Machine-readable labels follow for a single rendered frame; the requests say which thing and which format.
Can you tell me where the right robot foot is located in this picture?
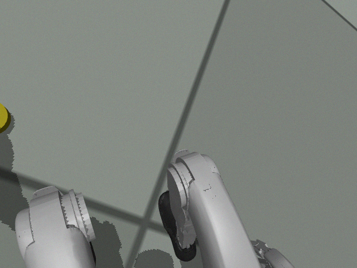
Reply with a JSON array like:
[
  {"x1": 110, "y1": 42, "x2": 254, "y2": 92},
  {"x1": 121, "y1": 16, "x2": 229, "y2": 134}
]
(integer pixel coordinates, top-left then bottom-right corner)
[{"x1": 158, "y1": 191, "x2": 196, "y2": 262}]

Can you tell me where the right robot hand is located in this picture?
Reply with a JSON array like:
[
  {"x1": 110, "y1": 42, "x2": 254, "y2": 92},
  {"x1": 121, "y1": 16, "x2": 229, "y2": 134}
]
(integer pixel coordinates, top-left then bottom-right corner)
[{"x1": 251, "y1": 240, "x2": 295, "y2": 268}]

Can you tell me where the tin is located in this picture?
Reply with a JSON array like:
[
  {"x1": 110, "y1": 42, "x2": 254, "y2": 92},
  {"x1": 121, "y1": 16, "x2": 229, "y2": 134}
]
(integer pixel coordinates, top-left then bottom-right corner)
[{"x1": 0, "y1": 103, "x2": 11, "y2": 133}]

